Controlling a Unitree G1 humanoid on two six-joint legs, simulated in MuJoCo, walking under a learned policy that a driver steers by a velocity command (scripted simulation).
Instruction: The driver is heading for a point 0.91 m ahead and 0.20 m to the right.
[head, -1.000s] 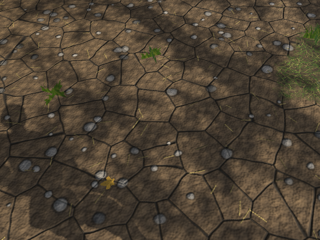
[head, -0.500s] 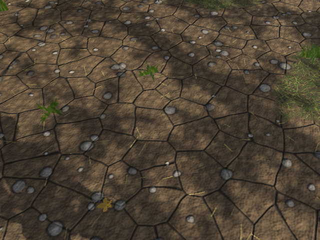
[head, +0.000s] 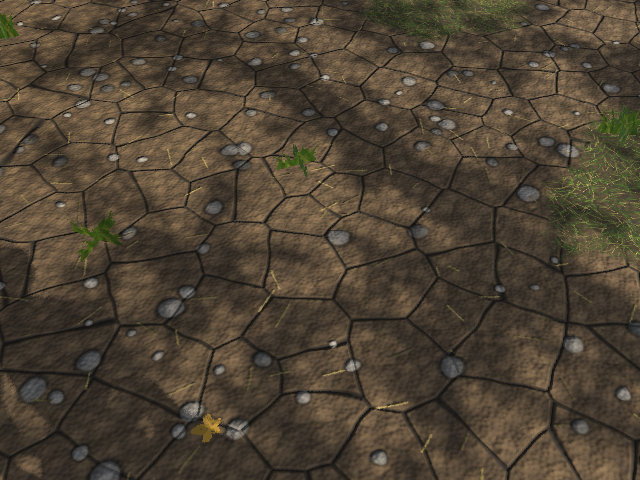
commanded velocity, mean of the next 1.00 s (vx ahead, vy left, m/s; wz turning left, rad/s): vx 0.44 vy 0.00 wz -0.33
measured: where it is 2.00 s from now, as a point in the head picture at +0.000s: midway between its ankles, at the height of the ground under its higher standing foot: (414, 338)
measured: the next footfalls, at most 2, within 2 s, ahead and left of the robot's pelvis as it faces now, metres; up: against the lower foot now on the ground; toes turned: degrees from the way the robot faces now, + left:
right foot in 0.50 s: +0.34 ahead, -0.15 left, +0.00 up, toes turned -17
left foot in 1.04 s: +0.70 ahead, -0.08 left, +0.00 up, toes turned -20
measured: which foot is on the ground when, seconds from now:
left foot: down 0.00-0.52, up 0.54-1.00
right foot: down 0.00-0.08, up 0.10-0.48, down 0.50-1.00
